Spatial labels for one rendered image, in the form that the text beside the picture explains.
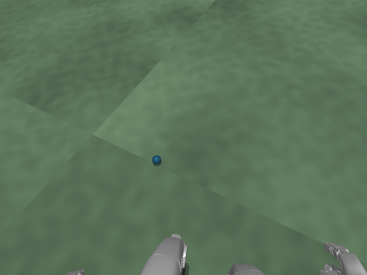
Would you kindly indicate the ball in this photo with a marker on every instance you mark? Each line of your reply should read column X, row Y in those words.
column 156, row 159

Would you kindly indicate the right robot hand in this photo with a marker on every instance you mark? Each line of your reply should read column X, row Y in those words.
column 349, row 263

